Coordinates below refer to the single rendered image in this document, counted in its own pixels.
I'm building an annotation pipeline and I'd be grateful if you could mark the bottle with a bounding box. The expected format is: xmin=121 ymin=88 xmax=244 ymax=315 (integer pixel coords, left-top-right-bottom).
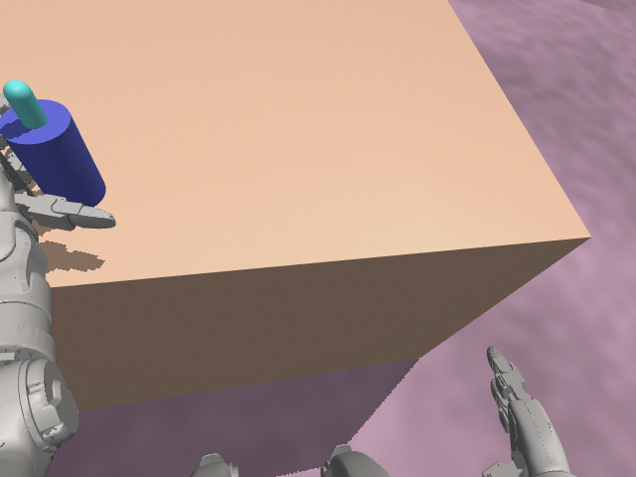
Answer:
xmin=0 ymin=80 xmax=106 ymax=207

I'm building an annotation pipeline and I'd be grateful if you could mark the left robot hand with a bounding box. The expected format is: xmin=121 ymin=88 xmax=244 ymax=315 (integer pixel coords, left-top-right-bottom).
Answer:
xmin=0 ymin=92 xmax=116 ymax=232

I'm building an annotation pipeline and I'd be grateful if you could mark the left robot arm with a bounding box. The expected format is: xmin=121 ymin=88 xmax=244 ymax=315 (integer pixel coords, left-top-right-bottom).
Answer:
xmin=0 ymin=211 xmax=79 ymax=477

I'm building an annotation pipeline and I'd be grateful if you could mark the right robot hand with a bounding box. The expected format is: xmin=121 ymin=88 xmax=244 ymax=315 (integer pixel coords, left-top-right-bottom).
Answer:
xmin=482 ymin=346 xmax=571 ymax=477

